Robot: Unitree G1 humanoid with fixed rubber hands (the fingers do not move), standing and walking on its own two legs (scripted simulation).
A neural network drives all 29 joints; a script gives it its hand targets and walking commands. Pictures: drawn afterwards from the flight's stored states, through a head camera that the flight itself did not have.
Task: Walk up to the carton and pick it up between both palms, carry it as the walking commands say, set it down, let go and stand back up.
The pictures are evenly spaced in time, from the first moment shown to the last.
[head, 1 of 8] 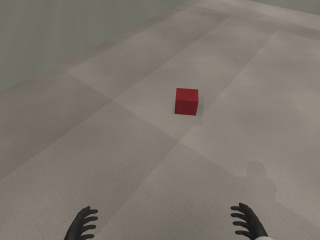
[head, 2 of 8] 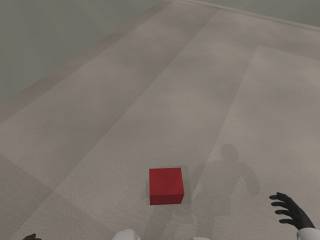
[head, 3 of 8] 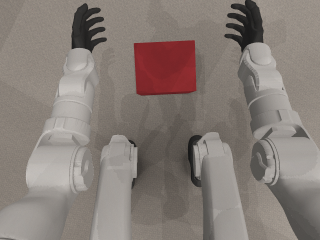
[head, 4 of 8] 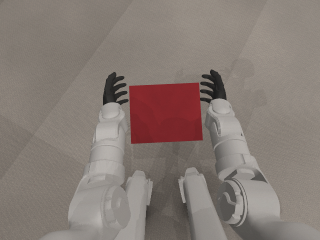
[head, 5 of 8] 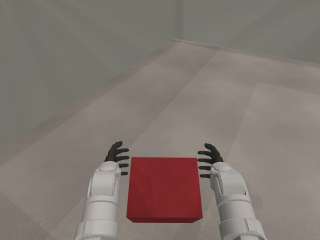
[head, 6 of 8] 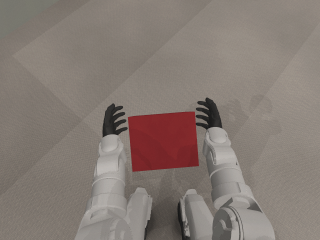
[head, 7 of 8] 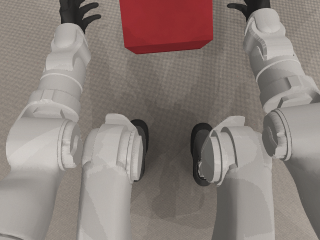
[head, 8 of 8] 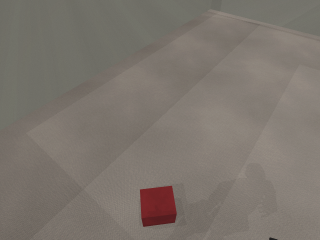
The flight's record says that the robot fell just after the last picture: no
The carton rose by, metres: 0.66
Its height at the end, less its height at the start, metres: +0.00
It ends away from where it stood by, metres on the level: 0.19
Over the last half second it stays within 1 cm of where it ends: yes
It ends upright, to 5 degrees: yes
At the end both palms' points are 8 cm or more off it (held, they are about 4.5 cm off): yes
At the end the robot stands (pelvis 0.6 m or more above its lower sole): yes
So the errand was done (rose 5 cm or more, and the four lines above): yes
